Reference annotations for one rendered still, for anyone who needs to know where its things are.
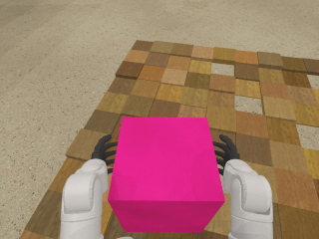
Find robot right forearm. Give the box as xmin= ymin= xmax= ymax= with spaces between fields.
xmin=223 ymin=159 xmax=273 ymax=239

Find right robot hand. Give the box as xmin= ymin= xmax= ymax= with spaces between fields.
xmin=212 ymin=134 xmax=240 ymax=176

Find robot left forearm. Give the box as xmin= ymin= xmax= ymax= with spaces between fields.
xmin=60 ymin=158 xmax=109 ymax=239

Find carton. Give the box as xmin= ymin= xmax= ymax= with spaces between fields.
xmin=108 ymin=117 xmax=225 ymax=233

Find left robot hand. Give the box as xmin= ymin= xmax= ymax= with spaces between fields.
xmin=91 ymin=134 xmax=118 ymax=174

